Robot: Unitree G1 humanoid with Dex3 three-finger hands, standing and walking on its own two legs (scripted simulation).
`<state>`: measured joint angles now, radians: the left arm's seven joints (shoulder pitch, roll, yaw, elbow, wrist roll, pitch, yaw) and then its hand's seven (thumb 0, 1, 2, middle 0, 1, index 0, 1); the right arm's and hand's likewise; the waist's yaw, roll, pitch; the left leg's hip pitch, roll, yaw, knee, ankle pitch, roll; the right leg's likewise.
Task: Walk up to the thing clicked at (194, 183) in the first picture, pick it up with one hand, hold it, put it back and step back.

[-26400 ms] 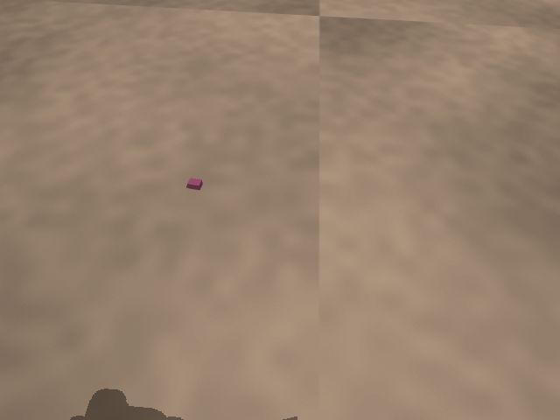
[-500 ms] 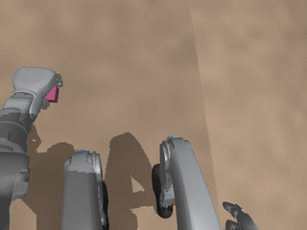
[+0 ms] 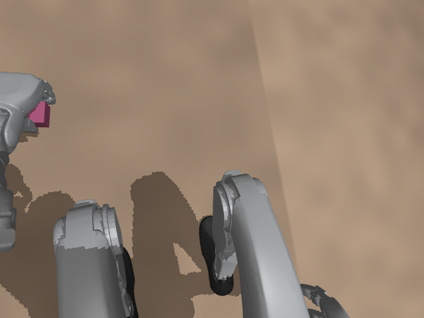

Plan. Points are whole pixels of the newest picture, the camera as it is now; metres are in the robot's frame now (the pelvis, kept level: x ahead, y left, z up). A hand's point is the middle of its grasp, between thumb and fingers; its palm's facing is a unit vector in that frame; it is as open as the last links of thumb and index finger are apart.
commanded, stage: crouch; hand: left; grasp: from above
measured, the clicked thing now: (29, 114) +0.51 +0.25 -0.19
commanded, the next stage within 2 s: lower in 0.52 s
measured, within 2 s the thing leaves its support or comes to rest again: neither
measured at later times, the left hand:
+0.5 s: hand (29, 117) +0.50 +0.25 -0.19, palm faces -0.48 +0.04 -0.88, open 7.1 cm
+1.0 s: hand (37, 124) +0.50 +0.25 -0.24, palm faces -0.50 +0.02 -0.87, open 7.1 cm
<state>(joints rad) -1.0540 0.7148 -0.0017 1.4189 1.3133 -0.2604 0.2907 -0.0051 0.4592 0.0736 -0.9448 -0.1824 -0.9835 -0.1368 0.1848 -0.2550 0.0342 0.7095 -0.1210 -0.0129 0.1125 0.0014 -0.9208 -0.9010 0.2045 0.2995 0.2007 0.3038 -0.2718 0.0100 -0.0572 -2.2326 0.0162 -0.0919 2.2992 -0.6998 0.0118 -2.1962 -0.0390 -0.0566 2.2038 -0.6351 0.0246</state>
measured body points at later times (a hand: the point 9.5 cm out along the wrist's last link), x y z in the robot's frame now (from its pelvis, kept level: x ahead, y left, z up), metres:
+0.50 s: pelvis +0.00 +0.00 -0.03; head +0.25 +0.06 +0.34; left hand +0.52 +0.25 -0.14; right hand +0.02 -0.27 -0.13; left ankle +0.07 +0.12 -0.33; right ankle +0.11 -0.13 -0.33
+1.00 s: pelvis +0.00 +0.00 -0.05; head +0.27 +0.07 +0.31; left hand +0.52 +0.25 -0.19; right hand +0.01 -0.27 -0.13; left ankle +0.07 +0.12 -0.33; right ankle +0.11 -0.13 -0.33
